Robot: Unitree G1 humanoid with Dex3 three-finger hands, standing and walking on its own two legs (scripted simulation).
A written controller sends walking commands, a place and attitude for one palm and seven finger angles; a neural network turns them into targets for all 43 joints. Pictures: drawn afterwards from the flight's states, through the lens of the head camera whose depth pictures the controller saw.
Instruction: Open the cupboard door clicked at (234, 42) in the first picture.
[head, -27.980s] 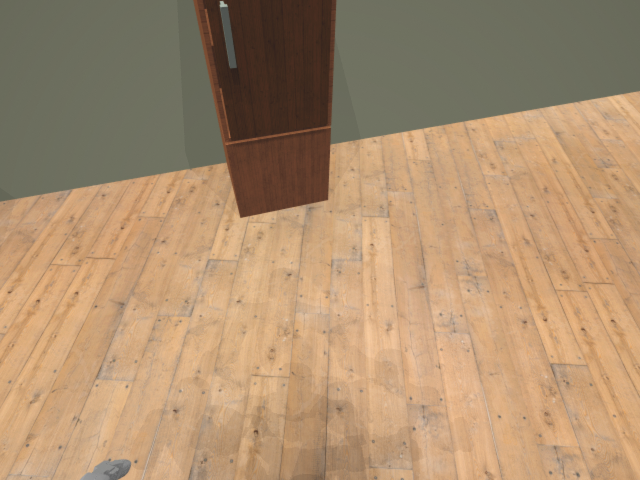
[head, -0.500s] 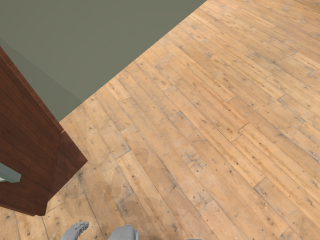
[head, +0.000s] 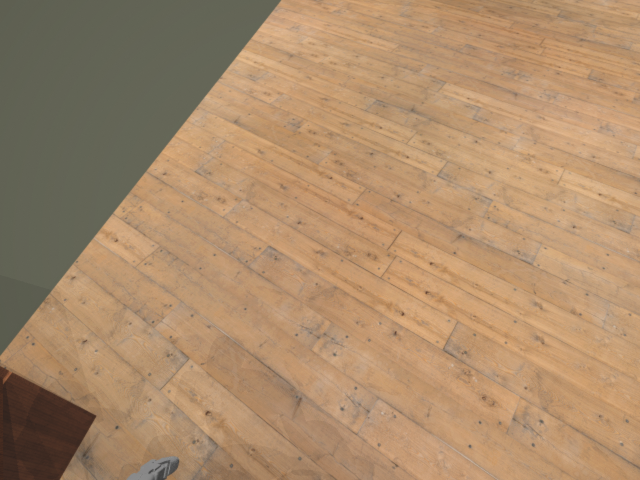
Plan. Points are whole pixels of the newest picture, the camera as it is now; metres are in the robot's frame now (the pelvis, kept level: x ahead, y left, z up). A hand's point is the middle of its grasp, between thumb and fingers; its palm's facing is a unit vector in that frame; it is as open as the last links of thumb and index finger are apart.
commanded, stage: walk to a spot facing it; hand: left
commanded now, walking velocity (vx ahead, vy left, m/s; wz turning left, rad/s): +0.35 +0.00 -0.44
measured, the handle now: out of the picture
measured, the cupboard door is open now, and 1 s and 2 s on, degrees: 42 42 42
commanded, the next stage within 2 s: turn to face it in 1.28 s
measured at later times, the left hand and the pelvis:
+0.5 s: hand (208, 398) +0.26 +0.19 -0.17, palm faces -0.17 -0.97 -0.15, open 7.4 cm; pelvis +0.20 +0.01 +0.01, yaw -12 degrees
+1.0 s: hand (311, 247) +0.54 +0.04 -0.15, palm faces -0.29 -0.93 -0.22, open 7.1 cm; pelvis +0.40 -0.12 +0.02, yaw -19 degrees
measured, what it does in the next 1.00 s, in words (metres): walks ahead, turning right: left foot, then right foot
